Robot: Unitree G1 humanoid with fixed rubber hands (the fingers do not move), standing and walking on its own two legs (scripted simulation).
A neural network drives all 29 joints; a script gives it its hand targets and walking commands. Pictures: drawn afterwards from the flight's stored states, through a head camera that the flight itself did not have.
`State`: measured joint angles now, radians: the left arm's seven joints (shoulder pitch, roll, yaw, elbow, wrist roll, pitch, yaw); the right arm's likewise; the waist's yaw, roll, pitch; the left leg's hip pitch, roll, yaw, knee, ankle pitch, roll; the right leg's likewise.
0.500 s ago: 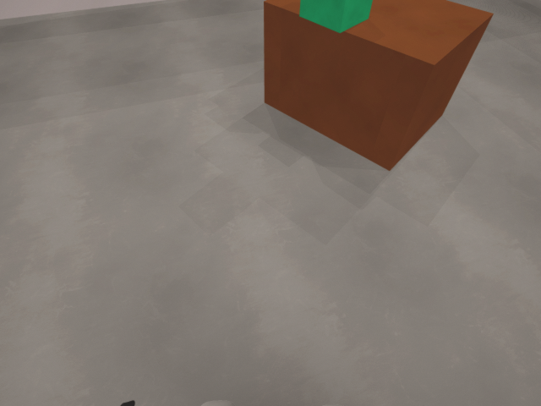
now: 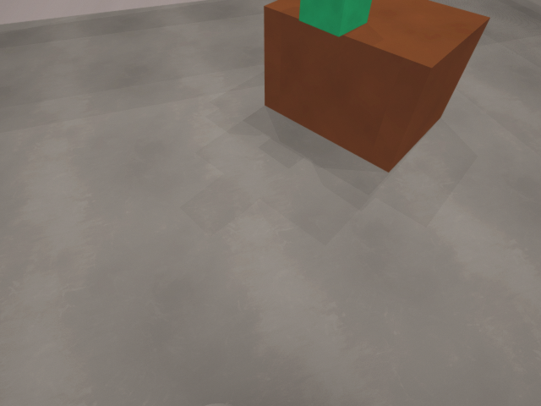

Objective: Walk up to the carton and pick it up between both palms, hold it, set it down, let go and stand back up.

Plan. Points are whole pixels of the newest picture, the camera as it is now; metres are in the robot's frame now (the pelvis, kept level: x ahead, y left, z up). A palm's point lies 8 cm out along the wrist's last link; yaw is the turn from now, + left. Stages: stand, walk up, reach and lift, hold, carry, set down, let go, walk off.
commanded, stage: stand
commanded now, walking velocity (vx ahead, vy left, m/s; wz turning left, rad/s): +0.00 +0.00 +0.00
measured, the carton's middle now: out of the picture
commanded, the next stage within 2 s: none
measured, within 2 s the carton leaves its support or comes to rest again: neither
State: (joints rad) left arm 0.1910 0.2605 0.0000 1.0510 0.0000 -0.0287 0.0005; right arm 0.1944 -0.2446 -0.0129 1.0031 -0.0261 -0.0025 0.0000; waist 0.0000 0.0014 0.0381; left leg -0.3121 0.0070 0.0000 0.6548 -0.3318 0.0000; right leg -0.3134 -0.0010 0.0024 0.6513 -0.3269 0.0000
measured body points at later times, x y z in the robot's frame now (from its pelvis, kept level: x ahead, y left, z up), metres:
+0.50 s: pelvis -0.03 +0.00 +0.01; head -0.02 +0.00 +0.46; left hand +0.03 +0.26 -0.14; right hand +0.04 -0.26 -0.14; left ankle +0.01 +0.12 -0.72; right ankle +0.01 -0.12 -0.72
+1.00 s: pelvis -0.02 +0.00 +0.01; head -0.01 +0.00 +0.46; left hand +0.03 +0.26 -0.13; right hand +0.03 -0.26 -0.13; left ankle +0.01 +0.12 -0.72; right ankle +0.01 -0.12 -0.72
